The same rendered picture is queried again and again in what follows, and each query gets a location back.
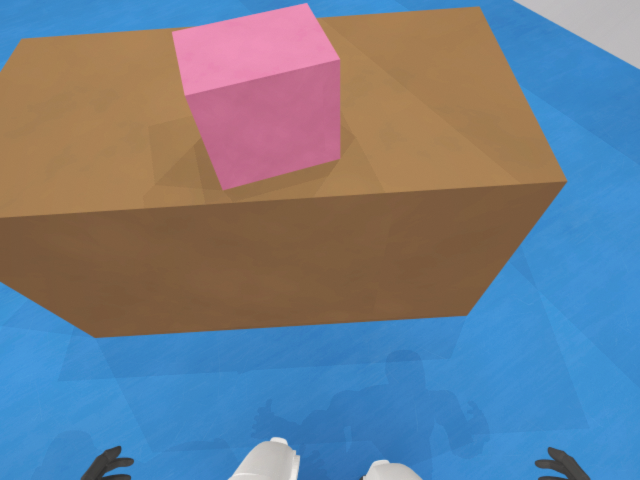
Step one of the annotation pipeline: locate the carton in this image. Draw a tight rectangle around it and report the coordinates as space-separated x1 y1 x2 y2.
172 3 340 190

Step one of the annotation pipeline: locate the pedestal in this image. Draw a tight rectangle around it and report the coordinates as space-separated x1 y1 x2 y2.
0 6 568 338

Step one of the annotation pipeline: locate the robot right hand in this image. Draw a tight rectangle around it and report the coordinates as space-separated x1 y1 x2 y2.
535 447 591 480

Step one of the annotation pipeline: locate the robot left hand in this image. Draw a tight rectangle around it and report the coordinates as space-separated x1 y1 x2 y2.
81 446 134 480

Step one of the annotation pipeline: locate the left robot thigh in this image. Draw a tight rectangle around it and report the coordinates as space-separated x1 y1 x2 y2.
228 441 300 480

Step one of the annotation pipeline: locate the right robot shin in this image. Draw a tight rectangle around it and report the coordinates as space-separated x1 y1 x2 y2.
366 460 389 475

